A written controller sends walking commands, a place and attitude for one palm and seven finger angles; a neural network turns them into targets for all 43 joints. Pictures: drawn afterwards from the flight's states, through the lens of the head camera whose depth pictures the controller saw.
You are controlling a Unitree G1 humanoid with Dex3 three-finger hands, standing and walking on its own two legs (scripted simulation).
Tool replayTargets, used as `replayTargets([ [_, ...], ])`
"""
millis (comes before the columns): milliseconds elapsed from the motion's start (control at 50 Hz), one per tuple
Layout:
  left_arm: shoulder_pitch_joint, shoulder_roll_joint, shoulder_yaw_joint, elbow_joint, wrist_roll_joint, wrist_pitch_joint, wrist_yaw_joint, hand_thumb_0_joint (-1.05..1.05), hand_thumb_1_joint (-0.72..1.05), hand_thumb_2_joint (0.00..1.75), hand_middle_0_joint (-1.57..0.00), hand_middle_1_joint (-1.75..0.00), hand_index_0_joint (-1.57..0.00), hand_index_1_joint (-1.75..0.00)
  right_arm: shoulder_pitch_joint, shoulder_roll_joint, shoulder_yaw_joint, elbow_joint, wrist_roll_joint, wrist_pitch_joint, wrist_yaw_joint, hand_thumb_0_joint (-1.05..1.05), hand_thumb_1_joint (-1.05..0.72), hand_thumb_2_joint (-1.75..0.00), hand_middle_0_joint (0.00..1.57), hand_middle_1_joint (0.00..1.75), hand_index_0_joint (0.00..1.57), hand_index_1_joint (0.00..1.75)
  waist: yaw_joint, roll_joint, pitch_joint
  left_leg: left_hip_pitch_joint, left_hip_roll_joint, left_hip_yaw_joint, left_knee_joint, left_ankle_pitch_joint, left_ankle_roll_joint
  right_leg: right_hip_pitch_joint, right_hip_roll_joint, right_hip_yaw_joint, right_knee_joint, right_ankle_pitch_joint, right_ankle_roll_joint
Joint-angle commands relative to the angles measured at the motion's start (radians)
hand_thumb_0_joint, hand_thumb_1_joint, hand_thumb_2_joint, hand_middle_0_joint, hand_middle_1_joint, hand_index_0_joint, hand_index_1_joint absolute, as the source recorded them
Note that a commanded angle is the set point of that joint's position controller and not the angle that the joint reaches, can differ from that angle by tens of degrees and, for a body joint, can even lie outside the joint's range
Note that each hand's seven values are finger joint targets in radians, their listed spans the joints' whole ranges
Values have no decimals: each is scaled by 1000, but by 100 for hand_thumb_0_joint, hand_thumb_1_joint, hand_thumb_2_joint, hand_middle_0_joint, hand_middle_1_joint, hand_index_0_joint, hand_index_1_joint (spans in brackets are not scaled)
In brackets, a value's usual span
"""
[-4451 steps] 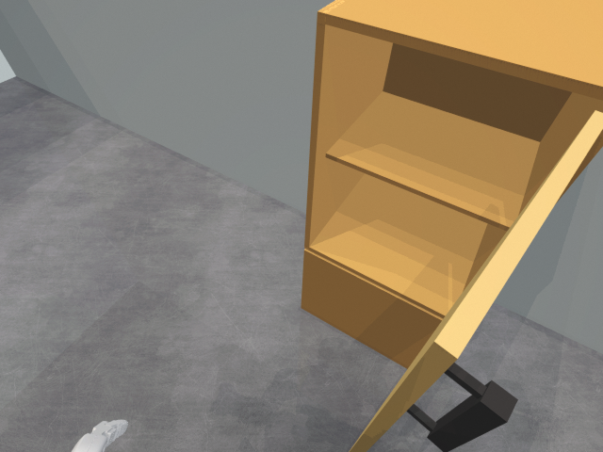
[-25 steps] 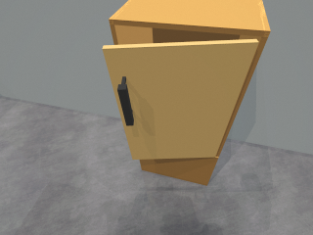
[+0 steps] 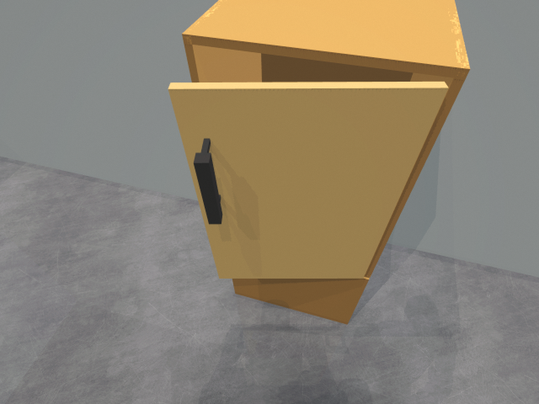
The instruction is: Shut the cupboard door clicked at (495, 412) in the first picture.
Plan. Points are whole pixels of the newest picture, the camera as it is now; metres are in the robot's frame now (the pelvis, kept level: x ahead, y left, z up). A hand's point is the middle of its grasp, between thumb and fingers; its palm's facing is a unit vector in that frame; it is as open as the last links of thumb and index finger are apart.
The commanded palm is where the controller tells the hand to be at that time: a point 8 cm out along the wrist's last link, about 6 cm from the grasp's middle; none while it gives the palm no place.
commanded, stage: look again from close up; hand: left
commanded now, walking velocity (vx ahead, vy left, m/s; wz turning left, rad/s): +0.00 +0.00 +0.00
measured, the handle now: (211, 182) +0.46 +0.14 +0.05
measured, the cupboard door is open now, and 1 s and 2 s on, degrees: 16 16 16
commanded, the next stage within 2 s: raise the hand and make a fist in 0.12 s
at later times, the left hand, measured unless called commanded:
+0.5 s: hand (180, 329) +0.22 +0.14 +0.01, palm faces +0.14 -0.99 -0.01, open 6.8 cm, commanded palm +0.11 +0.21 -0.05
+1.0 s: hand (171, 366) +0.18 +0.15 -0.02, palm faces -0.03 -1.00 +0.00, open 4.4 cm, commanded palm +0.13 +0.22 -0.01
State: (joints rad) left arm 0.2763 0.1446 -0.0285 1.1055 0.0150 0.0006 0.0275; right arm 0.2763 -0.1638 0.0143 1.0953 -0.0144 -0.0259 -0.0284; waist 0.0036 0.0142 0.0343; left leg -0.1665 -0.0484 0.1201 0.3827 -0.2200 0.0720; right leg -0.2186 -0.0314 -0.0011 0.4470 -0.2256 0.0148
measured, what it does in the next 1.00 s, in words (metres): lowers itself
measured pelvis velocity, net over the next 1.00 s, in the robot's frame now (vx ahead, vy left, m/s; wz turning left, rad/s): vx -0.03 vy -0.03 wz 0.04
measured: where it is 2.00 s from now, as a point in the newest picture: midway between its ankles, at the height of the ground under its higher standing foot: outside the picture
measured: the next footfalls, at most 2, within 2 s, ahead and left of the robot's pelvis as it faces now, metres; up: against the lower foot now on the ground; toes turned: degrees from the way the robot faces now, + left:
none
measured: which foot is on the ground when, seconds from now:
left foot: down 0.00-1.00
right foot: down 0.00-1.00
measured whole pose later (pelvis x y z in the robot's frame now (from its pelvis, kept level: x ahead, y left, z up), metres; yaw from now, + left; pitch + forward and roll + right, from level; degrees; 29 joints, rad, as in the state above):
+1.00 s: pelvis -0.03 -0.03 -0.07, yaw +2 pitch +11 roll -1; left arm 0.40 0.24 0.14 -0.07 -0.31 -0.21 -0.31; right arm 0.26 -0.16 0.04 0.52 0.04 -0.18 -0.06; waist 0.00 0.04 -0.10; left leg -0.77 0.01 0.01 1.06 -0.47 0.03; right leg -0.75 0.01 -0.09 1.02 -0.45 -0.04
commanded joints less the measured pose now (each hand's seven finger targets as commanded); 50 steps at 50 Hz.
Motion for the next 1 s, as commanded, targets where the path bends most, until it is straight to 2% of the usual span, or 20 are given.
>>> replayTargets([
  [0, 48, 94, 20, -22, -2, -20, 9, 0, 90, 90, -20, -30, -20, -30, 63, -88, -16, -17, 6, -17, -5, 0, -90, -90, 20, 30, 20, 30, -6, -34, 8, 10, 162, -153, -86, 124, -22, -13, -76, 83, -56, 108, -49],
  [180, 50, 96, 23, -14, -2, -25, 12, 0, 90, 90, -20, -30, -20, -30, 53, -82, -15, 2, 5, -18, -9, 0, -90, -90, 20, 30, 20, 30, -4, -32, -7, 37, 161, -142, -66, 194, -26, 18, -80, 80, -56, 186, -55],
  [200, 120, 124, 26, 16, 8, -36, 49, 0, 90, 90, -20, -30, -20, -30, -23, -133, -23, -67, 17, -14, 5, 0, -90, -90, 20, 30, 20, 30, 23, -130, 23, -58, 194, -130, 109, 225, -51, 21, -110, 73, -57, 314, -29],
  [220, -786, 684, 422, -1622, -113, -310, 61, 0, 90, 90, -20, -30, -20, -30, 81, -354, -73, -374, 22, -201, -94, 0, -90, -90, 20, 30, 20, 30, -169, 4, -397, 246, 120, -164, 97, 435, -39, 43, 13, 1, 133, 360, -19],
  [240, -92, 192, 36, -1293, -130, -220, 59, 0, 90, 90, -22, -32, -22, -32, -17, -185, -6, -358, 68, -281, -103, 0, -90, -90, 20, 30, 20, 30, -39, 304, -490, 329, 93, -122, 104, 554, -46, -46, 62, -41, 173, 123, -35],
  [260, -68, 206, 117, -1260, -184, -168, 104, 0, 90, 90, -24, -34, -24, -34, -43, -208, -15, -305, 46, -307, -96, 0, -90, -90, 20, 30, 20, 30, -2, 283, -445, 284, 112, -123, 78, 619, -95, -40, 50, -53, 121, 44, -42],
  [280, 201, -86, -55, -984, -177, -55, 89, 0, 90, 90, -25, -36, -25, -36, -46, -142, -18, -285, 53, -311, -62, 0, -90, -90, 20, 30, 20, 30, -29, 174, -245, 131, 115, -147, 51, 499, -94, -103, 20, -68, 109, 11, -26],
  [300, -33, 31, 6, -1163, -188, -87, 97, 0, 90, 90, -27, -38, -27, -38, -30, -216, -50, -345, 61, -321, -42, 0, -90, -90, 20, 30, 20, 30, -53, 128, -103, 0, 101, -172, 84, 293, -91, -118, 8, -61, 79, 58, -32],
  [340, 46, 63, 83, -1038, -174, -181, 50, 0, 90, 90, -31, -42, -31, -42, -66, -218, -67, -415, 36, -328, -29, 0, -90, -90, 20, 30, 20, 30, -58, -91, 45, -187, 59, -165, 161, 81, -71, -232, 6, -79, 64, 2, -34],
  [380, 305, 35, 146, -840, -208, -297, -41, 0, 90, 90, -35, -46, -35, -46, -91, -195, -82, -476, 33, -321, -8, 0, -90, -90, 20, 30, 20, 30, 11, -317, 60, -346, 31, -147, 248, 3, -73, -288, 3, -63, 116, -82, -32],
  [420, 465, 27, 203, -830, -269, -448, -175, 0, 90, 90, -38, -50, -38, -50, -117, -187, -100, -528, 23, -312, 12, 0, -90, -90, 20, 30, 20, 30, 63, -412, -43, -472, 6, -124, 348, -37, -88, -263, -13, -9, 208, -11, -14],
  [480, 465, 136, 307, -849, -310, -626, -377, 0, 90, 90, -44, -56, -44, -56, -142, -198, -118, -596, 31, -296, 41, 0, -90, -90, 20, 30, 20, 30, 79, -252, -202, -565, -13, -106, 478, -12, -103, -202, -52, 78, 354, 221, -13],
  [520, 374, 190, 337, -970, -312, -647, -421, 0, 90, 90, -47, -60, -47, -60, -177, -192, -115, -655, 36, -282, 40, 0, -90, -90, 20, 30, 20, 30, 93, -66, -255, -598, -24, -78, 526, -68, -85, -257, -53, 125, 363, 69, -20],
  [580, 153, 248, 364, -1224, -347, -656, -391, 0, 90, 90, -53, -66, -53, -66, -179, -191, -108, -718, 32, -281, 20, 0, -90, -90, 20, 30, 20, 30, 58, 129, -328, -605, -10, -93, 600, -99, -65, -343, -40, 178, 375, -138, -31],
  [640, 14, 212, 293, -1489, -362, -730, -346, 0, 90, 90, -58, -72, -58, -72, -125, -181, -100, -703, 26, -294, 2, 0, -90, -90, 20, 30, 20, 30, -12, 167, -424, -535, 19, -129, 665, -63, -48, -417, -9, 146, 417, -97, -32],
  [660, -66, 205, 247, -1554, -363, -749, -346, 0, 90, 90, -60, -74, -60, -74, -119, -191, -92, -694, 20, -299, -7, 0, -90, -90, 20, 30, 20, 30, -52, 109, -425, -540, 29, -147, 690, -64, -38, -457, 1, 137, 440, -77, -28],
  [760, -26, 170, 143, -1368, -355, -650, -418, 0, 90, 90, -69, -84, -69, -84, -97, -220, -77, -665, 46, -300, -49, 0, -90, -90, 20, 30, 20, 30, -91, 1, -277, -634, 47, -164, 697, -160, -27, -523, 22, 112, 399, -244, -26],
  [840, 155, 240, 236, -1244, -338, -365, -434, 0, 90, 90, -77, -92, -77, -92, -105, -211, -77, -732, 76, -247, -56, 0, -90, -90, 20, 30, 20, 30, 4, -78, -325, -638, 35, -147, 600, -163, -33, -367, -1, 118, 318, -319, -14],
  [880, 206, 255, 303, -1308, -354, -269, -395, 0, 90, 90, -81, -96, -81, -96, -132, -187, -70, -779, 76, -222, -53, 0, -90, -90, 20, 30, 20, 30, 60, -50, -388, -593, 23, -143, 554, -111, -39, -271, -9, 96, 327, -255, -14],
  [980, 196, 207, 356, -1479, -362, -327, -208, 0, 90, 90, -90, -106, -90, -106, -129, -146, -55, -770, 49, -222, -44, 0, -90, -90, 20, 30, 20, 30, 75, -36, -342, -503, 39, -169, 466, -24, -55, -289, 37, -30, 392, -70, -37],
])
